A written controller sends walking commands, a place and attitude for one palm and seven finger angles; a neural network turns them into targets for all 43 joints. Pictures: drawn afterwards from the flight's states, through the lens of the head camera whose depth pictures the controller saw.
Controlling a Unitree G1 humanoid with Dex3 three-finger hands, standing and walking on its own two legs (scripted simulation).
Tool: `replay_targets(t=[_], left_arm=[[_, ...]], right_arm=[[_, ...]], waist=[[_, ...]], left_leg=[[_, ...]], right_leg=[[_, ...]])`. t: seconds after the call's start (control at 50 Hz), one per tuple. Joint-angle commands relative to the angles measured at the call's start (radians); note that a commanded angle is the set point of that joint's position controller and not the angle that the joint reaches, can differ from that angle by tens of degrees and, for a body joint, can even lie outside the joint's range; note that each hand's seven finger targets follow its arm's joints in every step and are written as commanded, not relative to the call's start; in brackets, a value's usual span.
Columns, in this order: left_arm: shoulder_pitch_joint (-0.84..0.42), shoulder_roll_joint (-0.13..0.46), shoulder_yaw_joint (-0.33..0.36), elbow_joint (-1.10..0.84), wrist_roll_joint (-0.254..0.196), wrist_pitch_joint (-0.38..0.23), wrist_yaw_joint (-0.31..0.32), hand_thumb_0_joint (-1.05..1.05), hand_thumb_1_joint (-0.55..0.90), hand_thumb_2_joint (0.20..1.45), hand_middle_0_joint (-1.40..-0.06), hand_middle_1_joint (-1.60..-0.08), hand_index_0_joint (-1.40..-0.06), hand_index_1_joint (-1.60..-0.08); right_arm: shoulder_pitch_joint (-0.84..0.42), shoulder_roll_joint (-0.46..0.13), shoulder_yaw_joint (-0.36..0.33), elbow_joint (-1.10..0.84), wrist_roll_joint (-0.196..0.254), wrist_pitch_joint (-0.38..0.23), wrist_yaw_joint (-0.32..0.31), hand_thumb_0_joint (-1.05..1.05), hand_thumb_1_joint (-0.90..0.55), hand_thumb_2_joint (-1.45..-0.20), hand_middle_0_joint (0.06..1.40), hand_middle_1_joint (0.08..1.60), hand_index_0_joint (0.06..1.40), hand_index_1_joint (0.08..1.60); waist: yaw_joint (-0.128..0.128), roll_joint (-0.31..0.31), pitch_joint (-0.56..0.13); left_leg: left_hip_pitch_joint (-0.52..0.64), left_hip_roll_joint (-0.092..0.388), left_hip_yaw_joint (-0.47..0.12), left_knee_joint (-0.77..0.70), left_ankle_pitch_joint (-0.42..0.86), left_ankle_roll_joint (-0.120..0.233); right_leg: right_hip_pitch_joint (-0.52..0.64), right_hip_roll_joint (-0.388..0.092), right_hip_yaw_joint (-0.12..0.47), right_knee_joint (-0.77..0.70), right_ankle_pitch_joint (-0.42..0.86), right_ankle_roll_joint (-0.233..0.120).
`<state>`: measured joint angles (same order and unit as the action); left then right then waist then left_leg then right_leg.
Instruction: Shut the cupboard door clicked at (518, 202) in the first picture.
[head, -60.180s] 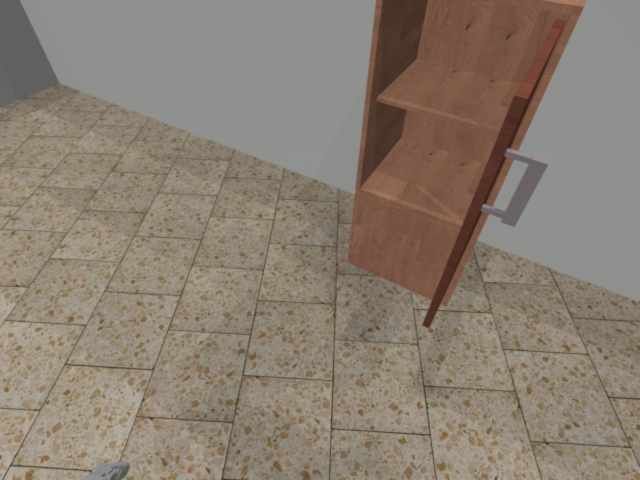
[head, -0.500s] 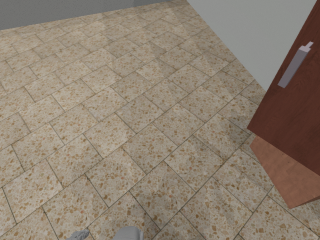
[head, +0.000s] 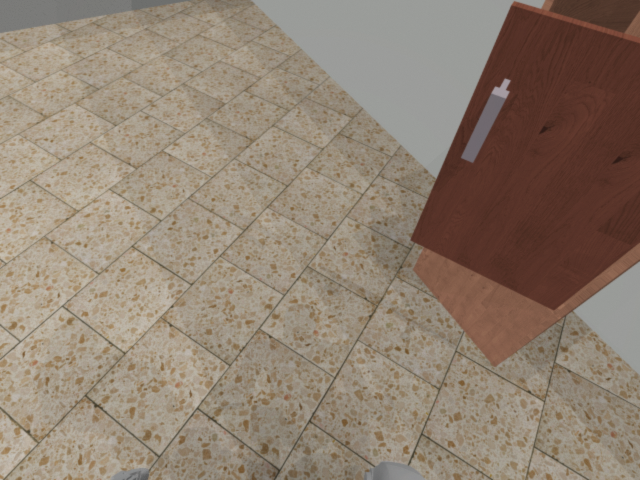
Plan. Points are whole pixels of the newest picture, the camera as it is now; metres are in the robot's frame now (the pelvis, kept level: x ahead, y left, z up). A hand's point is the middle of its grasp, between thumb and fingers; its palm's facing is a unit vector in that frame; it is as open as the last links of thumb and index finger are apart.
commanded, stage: turn to face it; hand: left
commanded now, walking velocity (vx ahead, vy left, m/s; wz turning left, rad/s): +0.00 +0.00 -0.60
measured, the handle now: (486, 120) +0.69 -0.23 +0.06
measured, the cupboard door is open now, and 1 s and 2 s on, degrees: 28 28 28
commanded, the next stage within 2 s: take the last steps up to it in 0.74 s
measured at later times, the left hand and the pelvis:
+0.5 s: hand (225, 471) +0.15 +0.14 -0.17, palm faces -0.24 -0.95 -0.22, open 7.4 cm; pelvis +0.02 -0.03 -0.01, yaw -15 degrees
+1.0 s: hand (243, 430) +0.20 +0.12 -0.17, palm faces -0.45 -0.86 -0.24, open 7.4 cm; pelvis +0.03 -0.02 -0.01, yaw -28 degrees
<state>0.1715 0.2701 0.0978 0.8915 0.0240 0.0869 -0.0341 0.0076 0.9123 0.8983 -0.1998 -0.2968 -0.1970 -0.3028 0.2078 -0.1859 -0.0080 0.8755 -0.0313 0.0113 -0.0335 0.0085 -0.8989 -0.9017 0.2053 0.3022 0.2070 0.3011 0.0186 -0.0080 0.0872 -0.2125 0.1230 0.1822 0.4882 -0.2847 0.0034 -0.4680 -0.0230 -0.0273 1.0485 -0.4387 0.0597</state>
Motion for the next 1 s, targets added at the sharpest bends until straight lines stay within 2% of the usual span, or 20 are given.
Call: replay_targets(t=[0.0,0.06,0.1,0.12,0.14,0.16,0.18,0.28,0.44,0.52,0.54,0.56,0.58,0.6,0.68,0.74,0.88,0.94,0.96,0.98], left_arm=[[-0.065,0.023,-0.001,-0.105,-0.003,-0.032,-0.01,0.0,0.9,0.9,-0.2,-0.3,-0.2,-0.3],[-0.048,0.027,-0.001,-0.101,-0.004,-0.039,-0.009,0.0,0.9,0.9,-0.2,-0.3,-0.2,-0.3],[0.039,0.062,0.007,-0.074,-0.002,-0.049,-0.004,0.0,0.9,0.9,-0.2,-0.3,-0.2,-0.3],[0.129,0.135,0.022,-0.048,0.005,-0.061,0.004,0.0,0.9,0.9,-0.2,-0.3,-0.2,-0.3],[0.182,0.247,0.043,-0.033,0.009,-0.072,0.022,0.0,0.9,0.9,-0.2,-0.3,-0.2,-0.3],[0.21,0.263,0.039,-0.022,-0.009,-0.07,0.035,0.0,0.9,0.9,-0.2,-0.3,-0.2,-0.3],[0.154,0.236,0.034,-0.036,-0.008,-0.066,0.04,0.0,0.9,0.9,-0.2,-0.3,-0.2,-0.3],[0.014,0.13,0.005,-0.078,-0.007,-0.08,0.047,0.0,0.9,0.9,-0.2,-0.3,-0.2,-0.3],[0.041,0.153,0.017,-0.058,0.005,-0.071,0.044,0.0,0.9,0.9,-0.2,-0.3,-0.2,-0.3],[-0.01,0.138,0.014,-0.057,-0.004,-0.061,0.044,0.0,0.9,0.9,-0.2,-0.3,-0.2,-0.3],[0.001,0.096,0.005,-0.064,-0.012,-0.056,0.042,0.0,0.9,0.9,-0.2,-0.3,-0.2,-0.3],[0.042,0.038,-0.005,-0.071,-0.019,-0.052,0.036,0.0,0.9,0.9,-0.2,-0.3,-0.2,-0.3],[0.031,0.048,-0.006,-0.078,-0.014,-0.051,0.035,0.0,0.9,0.9,-0.2,-0.3,-0.2,-0.3],[0.016,0.066,-0.004,-0.075,-0.005,-0.048,0.033,0.0,0.9,0.9,-0.2,-0.3,-0.2,-0.3],[0.04,0.04,0.005,-0.034,-0.001,-0.038,0.016,0.0,0.9,0.9,-0.2,-0.3,-0.2,-0.3],[0.021,0.016,-0.006,-0.03,-0.006,-0.036,0.014,0.0,0.9,0.9,-0.2,-0.3,-0.2,-0.3],[-0.006,-0.007,-0.022,-0.019,-0.002,-0.041,0.008,0.0,0.9,0.9,-0.2,-0.3,-0.2,-0.3],[0.069,0.021,-0.011,0.021,0.004,-0.05,-0.004,0.0,0.9,0.9,-0.2,-0.3,-0.2,-0.3],[0.135,0.062,0.002,0.041,0.009,-0.058,-0.002,0.0,0.9,0.9,-0.2,-0.3,-0.2,-0.3],[0.204,0.148,0.018,0.063,0.017,-0.07,0.012,0.0,0.9,0.9,-0.2,-0.3,-0.2,-0.3]], right_arm=[[0.061,-0.228,-0.081,-0.032,-0.001,-0.008,-0.003,0.0,-0.9,-0.9,0.2,0.3,0.2,0.3],[0.042,-0.248,-0.09,-0.03,-0.001,-0.005,0.004,0.0,-0.9,-0.9,0.2,0.3,0.2,0.3],[0.012,-0.249,-0.092,-0.036,0.006,-0.002,0.01,0.0,-0.9,-0.9,0.2,0.3,0.2,0.3],[-0.002,-0.215,-0.087,-0.051,0.017,-0.001,0.016,0.0,-0.9,-0.9,0.2,0.3,0.2,0.3],[-0.062,-0.127,-0.063,-0.107,0.02,0.002,0.021,0.0,-0.9,-0.9,0.2,0.3,0.2,0.3],[-0.078,-0.165,-0.059,-0.117,0.019,0.022,0.011,0.0,-0.9,-0.9,0.2,0.3,0.2,0.3],[-0.084,-0.153,-0.062,-0.113,0.022,0.028,0.013,0.0,-0.9,-0.9,0.2,0.3,0.2,0.3],[-0.025,-0.153,-0.063,-0.051,0.014,0.023,0.018,0.0,-0.9,-0.9,0.2,0.3,0.2,0.3],[-0.054,-0.126,-0.055,-0.062,0.022,0.015,0.012,0.0,-0.9,-0.9,0.2,0.3,0.2,0.3],[0.057,-0.127,-0.054,-0.029,0.026,-0.003,0.003,0.0,-0.9,-0.9,0.2,0.3,0.2,0.3],[0.081,-0.172,-0.058,-0.017,0.021,-0.014,-0.002,0.0,-0.9,-0.9,0.2,0.3,0.2,0.3],[0.095,-0.269,-0.075,-0.023,0.007,-0.021,-0.004,0.0,-0.9,-0.9,0.2,0.3,0.2,0.3],[0.097,-0.292,-0.078,-0.033,0.001,-0.012,-0.008,0.0,-0.9,-0.9,0.2,0.3,0.2,0.3],[0.07,-0.265,-0.067,-0.04,-0.002,-0.011,-0.01,0.0,-0.9,-0.9,0.2,0.3,0.2,0.3],[0.006,-0.191,-0.046,-0.042,-0.004,-0.018,-0.02,0.0,-0.9,-0.9,0.2,0.3,0.2,0.3],[0.056,-0.188,-0.052,-0.012,-0.001,-0.018,-0.019,0.0,-0.9,-0.9,0.2,0.3,0.2,0.3],[0.097,-0.223,-0.075,0.044,-0.007,-0.004,-0.003,0.0,-0.9,-0.9,0.2,0.3,0.2,0.3],[0.07,-0.229,-0.081,0.058,-0.001,-0.003,0.002,0.0,-0.9,-0.9,0.2,0.3,0.2,0.3],[0.047,-0.202,-0.078,0.054,0.003,-0.005,0.006,0.0,-0.9,-0.9,0.2,0.3,0.2,0.3],[0.014,-0.127,-0.059,0.023,0.016,-0.009,0.011,0.0,-0.9,-0.9,0.2,0.3,0.2,0.3]], waist=[[-0.059,0.238,-0.115],[-0.047,0.248,-0.118],[0.007,0.174,-0.141],[0.053,-0.008,-0.185],[0.087,-0.336,-0.156],[0.091,-0.291,-0.161],[0.06,-0.198,-0.104],[-0.019,-0.161,-0.153],[-0.004,-0.125,-0.134],[-0.06,-0.126,-0.136],[-0.061,-0.012,-0.148],[-0.055,0.265,-0.16],[-0.061,0.31,-0.142],[-0.051,0.213,-0.107],[-0.009,0.179,-0.092],[-0.028,0.171,-0.135],[-0.059,0.2,-0.127],[-0.014,0.12,-0.108],[0.026,0.016,-0.101],[0.063,-0.271,-0.087]], left_leg=[[0.16,0.229,-0.091,-0.081,0.508,0.115],[0.122,0.245,-0.067,-0.036,0.468,0.094],[0.01,0.215,-0.027,0.092,0.358,0.033],[-0.101,0.145,0.032,0.268,0.192,-0.025],[-0.385,-0.032,0.035,0.523,-0.357,-0.08],[-0.403,-0.035,-0.128,0.671,-0.388,-0.072],[-0.433,-0.016,-0.184,0.723,-0.303,-0.065],[-0.361,-0.024,-0.182,0.64,-0.093,-0.095],[-0.247,-0.07,-0.161,0.35,-0.123,-0.087],[0.008,-0.094,-0.153,0.004,0.073,-0.066],[0.121,-0.012,-0.225,-0.113,0.111,-0.041],[0.189,0.214,-0.472,-0.173,0.23,0.047],[0.114,0.336,-0.547,-0.211,0.289,0.144],[0.029,0.327,-0.519,-0.213,0.272,0.174],[0.062,0.182,-0.279,-0.164,0.462,0.134],[0.13,0.177,-0.225,-0.131,0.538,0.139],[0.076,0.215,-0.242,-0.159,0.148,0.13],[-0.083,0.179,-0.211,-0.122,-0.187,0.075],[-0.2,0.117,-0.141,-0.007,-0.271,0.034],[-0.414,-0.028,0.002,0.253,-0.344,-0.029]], right_leg=[[-0.002,-0.002,-0.056,-0.196,0.005,-0.01],[0.088,0.013,-0.082,-0.327,0.04,-0.033],[0.282,0.016,-0.077,-0.533,0.227,-0.058],[0.434,-0.094,0.061,-0.645,0.38,-0.099],[0.511,-0.332,0.439,-0.696,0.71,-0.21],[0.431,-0.395,0.483,-0.72,0.733,-0.29],[0.377,-0.354,0.419,-0.738,0.568,-0.293],[0.353,-0.189,0.24,-0.673,0.682,-0.225],[0.296,-0.195,0.333,-0.671,0.586,-0.257],[0.168,-0.139,0.33,-0.583,0.512,-0.181],[0.072,-0.06,0.277,-0.509,0.384,-0.133],[-0.057,0.078,0.142,-0.325,0.059,-0.071],[-0.062,0.077,0.079,-0.116,-0.179,-0.05],[-0.033,0.04,0.11,-0.007,-0.152,-0.049],[-0.061,0.017,0.072,0.08,-0.019,-0.021],[-0.032,0.012,0.036,-0.018,-0.006,-0.013],[0.124,0.029,-0.05,-0.333,-0.011,-0.041],[0.331,0.043,-0.067,-0.586,0.117,-0.065],[0.448,-0.012,0.013,-0.696,0.055,-0.091],[0.551,-0.224,0.346,-0.85,-0.132,-0.185]])
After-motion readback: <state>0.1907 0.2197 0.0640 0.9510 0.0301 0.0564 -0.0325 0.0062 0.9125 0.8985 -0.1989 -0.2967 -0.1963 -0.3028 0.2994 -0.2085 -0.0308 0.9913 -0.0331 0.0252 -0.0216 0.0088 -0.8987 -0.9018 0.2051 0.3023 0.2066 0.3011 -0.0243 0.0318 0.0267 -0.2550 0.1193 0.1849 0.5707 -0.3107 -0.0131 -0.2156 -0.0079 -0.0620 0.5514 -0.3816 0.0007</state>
